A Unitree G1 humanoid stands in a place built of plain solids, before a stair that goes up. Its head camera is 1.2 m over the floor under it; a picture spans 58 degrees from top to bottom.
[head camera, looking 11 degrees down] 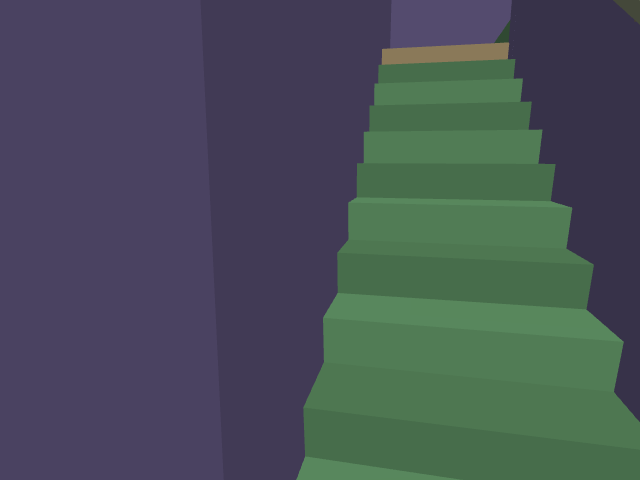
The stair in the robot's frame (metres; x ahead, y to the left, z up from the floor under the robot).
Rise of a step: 0.17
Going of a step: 0.27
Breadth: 0.90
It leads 12 degrees to the right of straight ahead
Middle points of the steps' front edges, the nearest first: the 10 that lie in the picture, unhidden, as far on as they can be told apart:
1.02 -0.39 0.50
1.28 -0.45 0.67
1.55 -0.51 0.83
1.81 -0.56 1.00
2.08 -0.62 1.16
2.34 -0.68 1.33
2.60 -0.74 1.50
2.87 -0.79 1.66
3.13 -0.85 1.83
3.39 -0.91 1.99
